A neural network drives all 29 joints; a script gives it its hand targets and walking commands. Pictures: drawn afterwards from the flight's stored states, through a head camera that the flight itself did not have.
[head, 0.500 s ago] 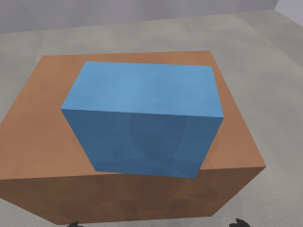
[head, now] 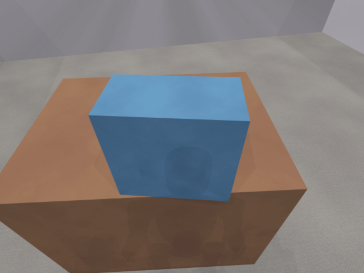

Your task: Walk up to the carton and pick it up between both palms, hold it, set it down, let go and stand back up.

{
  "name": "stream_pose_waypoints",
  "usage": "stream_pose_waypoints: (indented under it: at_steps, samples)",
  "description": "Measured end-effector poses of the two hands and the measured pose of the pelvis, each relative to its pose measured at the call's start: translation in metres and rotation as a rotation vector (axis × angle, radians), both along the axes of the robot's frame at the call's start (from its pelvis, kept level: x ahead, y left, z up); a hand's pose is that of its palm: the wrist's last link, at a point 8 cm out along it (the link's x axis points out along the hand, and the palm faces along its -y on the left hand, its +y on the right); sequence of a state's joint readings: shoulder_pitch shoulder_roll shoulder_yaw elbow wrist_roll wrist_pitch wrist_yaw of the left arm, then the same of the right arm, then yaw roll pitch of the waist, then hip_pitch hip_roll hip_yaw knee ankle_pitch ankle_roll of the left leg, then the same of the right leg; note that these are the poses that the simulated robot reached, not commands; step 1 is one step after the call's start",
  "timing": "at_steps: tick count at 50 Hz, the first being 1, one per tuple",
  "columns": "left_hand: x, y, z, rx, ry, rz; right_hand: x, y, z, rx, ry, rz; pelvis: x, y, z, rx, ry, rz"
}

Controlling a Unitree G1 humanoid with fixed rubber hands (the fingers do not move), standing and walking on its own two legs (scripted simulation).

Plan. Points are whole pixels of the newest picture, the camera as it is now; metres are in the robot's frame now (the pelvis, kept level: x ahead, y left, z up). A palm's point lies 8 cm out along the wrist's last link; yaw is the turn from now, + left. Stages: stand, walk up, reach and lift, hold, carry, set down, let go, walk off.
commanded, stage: stand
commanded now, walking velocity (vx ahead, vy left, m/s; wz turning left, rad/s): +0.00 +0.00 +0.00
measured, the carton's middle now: (174, 141) +0.42 +0.04 +0.07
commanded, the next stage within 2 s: none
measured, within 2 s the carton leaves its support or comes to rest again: neither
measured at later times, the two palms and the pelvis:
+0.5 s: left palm out of the picture -0.10 +0.23 -0.14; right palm out of the picture -0.05 -0.23 -0.16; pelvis -0.04 +0.00 -0.01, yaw +2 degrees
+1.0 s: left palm out of the picture -0.10 +0.25 -0.15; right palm out of the picture -0.15 -0.17 -0.14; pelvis -0.08 +0.03 +0.00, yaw +1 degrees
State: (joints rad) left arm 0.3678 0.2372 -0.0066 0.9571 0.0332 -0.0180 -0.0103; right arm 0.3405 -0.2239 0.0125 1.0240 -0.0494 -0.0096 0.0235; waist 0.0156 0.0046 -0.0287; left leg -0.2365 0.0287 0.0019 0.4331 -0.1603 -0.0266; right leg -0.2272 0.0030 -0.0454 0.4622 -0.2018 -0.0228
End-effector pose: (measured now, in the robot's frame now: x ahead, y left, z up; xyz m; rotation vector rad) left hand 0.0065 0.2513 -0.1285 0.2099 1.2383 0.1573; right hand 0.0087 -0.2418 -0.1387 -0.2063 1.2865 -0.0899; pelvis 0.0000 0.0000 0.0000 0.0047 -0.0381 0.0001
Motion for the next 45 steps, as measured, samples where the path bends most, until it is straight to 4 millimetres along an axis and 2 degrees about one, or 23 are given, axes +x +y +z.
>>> stream_pose_waypoints:
  at_steps: [8, 14, 20, 25, 29, 31, 33, 37, 39, 41, 45]
  samples:
    - [-0.041, -0.005, -0.009, -0.029, 0.108, 0.021, -0.062, 0.008, 0.0, -0.001, 0.144, -0.038, -0.017, 0.002, 0.001, -0.008, 0.012, 0.004]
    - [-0.053, -0.005, -0.018, -0.046, 0.129, 0.028, -0.087, 0.017, -0.001, -0.004, 0.192, -0.054, -0.027, 0.006, -0.003, -0.008, 0.006, 0.013]
    - [-0.068, -0.009, -0.014, -0.042, 0.136, 0.048, -0.08, 0.022, -0.005, 0.012, 0.184, -0.045, -0.035, 0.005, 0.0, 0.002, 0.022, 0.031]
    - [-0.105, -0.021, -0.015, -0.017, 0.173, 0.085, -0.058, 0.016, -0.023, 0.037, 0.133, -0.013, -0.045, -0.002, -0.009, 0.016, -0.001, 0.033]
    - [-0.129, -0.028, -0.015, -0.018, 0.225, 0.118, -0.044, 0.013, -0.022, 0.044, 0.09, -0.002, -0.047, -0.004, -0.007, 0.026, 0.008, 0.031]
    - [-0.127, -0.029, -0.015, -0.03, 0.221, 0.116, -0.046, 0.013, -0.016, 0.04, 0.085, -0.007, -0.048, -0.004, -0.004, 0.027, 0.021, 0.03]
    - [-0.116, -0.03, -0.018, -0.045, 0.192, 0.1, -0.054, 0.016, -0.013, 0.033, 0.09, -0.018, -0.051, -0.002, -0.004, 0.013, 0.039, 0.034]
    - [-0.086, -0.03, -0.033, -0.082, 0.113, 0.064, -0.083, 0.025, -0.016, 0.007, 0.139, -0.032, -0.063, 0.005, -0.012, -0.035, 0.064, 0.042]
    - [-0.078, -0.028, -0.038, -0.099, 0.096, 0.049, -0.102, 0.035, -0.011, 0.0, 0.175, -0.048, -0.071, 0.007, -0.011, -0.005, 0.055, 0.029]
    - [-0.076, -0.028, -0.038, -0.113, 0.091, 0.041, -0.121, 0.045, -0.002, -0.001, 0.197, -0.07, -0.073, 0.01, -0.006, 0.012, 0.042, 0.013]
    - [-0.088, -0.019, -0.033, -0.12, 0.109, 0.059, -0.154, 0.06, 0.003, 0.015, 0.275, -0.078, -0.07, 0.019, -0.001, -0.005, 0.034, 0.036]
